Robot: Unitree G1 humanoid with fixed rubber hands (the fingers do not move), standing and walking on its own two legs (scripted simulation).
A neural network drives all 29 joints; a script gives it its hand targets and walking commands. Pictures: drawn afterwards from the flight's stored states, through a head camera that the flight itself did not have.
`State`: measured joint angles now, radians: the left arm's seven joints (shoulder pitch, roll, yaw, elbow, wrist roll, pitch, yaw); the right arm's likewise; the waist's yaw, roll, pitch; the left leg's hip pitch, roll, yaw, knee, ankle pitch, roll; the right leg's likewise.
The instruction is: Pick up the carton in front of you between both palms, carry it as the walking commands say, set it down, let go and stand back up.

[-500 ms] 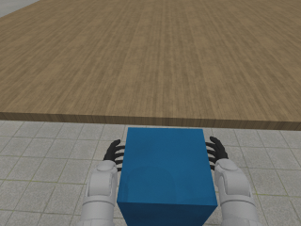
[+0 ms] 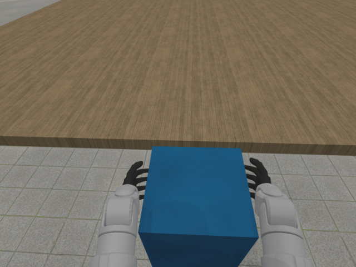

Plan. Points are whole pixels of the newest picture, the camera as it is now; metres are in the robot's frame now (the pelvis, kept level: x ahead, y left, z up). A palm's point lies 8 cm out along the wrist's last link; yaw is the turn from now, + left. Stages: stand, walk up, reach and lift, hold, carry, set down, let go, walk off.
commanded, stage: hold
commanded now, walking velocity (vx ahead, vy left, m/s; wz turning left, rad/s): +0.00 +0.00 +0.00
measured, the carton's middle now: (194, 210) +0.28 +0.00 -0.02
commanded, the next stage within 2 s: carry in 0.70 s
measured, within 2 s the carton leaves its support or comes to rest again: neither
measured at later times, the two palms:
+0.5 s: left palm (131, 190) +0.29 +0.15 +0.05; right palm (262, 189) +0.29 -0.15 +0.05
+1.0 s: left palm (144, 166) +0.34 +0.12 +0.07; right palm (270, 165) +0.35 -0.18 +0.07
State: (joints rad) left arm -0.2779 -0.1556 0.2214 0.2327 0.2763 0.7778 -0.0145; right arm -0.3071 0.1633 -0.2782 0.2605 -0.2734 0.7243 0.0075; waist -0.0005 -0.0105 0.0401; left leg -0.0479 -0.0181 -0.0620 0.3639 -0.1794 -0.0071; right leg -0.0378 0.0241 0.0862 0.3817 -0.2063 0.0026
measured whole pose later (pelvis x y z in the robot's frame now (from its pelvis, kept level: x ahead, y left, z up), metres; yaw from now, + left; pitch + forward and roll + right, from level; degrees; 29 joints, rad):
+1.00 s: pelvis +0.06 -0.02 +0.00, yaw +0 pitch +4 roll +1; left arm -0.19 -0.14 0.09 -0.08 0.16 0.99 0.06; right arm -0.21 0.10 -0.16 -0.08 -0.13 0.96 -0.05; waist -0.01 0.00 -0.14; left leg -0.36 0.03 0.05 0.68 -0.46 0.00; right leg -0.20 0.00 -0.01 0.44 -0.31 -0.02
